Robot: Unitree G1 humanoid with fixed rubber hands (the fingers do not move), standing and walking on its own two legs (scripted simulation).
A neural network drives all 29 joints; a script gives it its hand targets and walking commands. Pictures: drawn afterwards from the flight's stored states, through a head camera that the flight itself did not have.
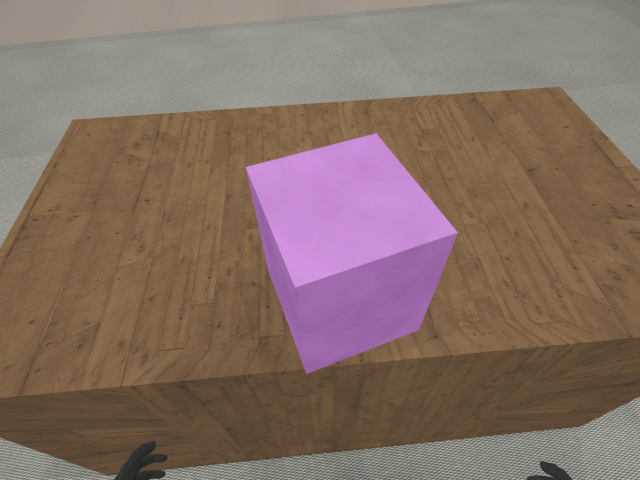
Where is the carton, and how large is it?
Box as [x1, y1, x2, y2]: [246, 133, 457, 373]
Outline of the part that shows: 376,133 246,167 268,271 306,373 417,330 420,326 457,233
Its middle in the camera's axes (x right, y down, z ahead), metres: +0.03 +0.02 +0.58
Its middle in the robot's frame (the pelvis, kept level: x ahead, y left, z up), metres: +0.42 -0.02 +0.00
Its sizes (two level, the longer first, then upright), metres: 0.210 0.200 0.250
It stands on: a pedestal, 0.66 m high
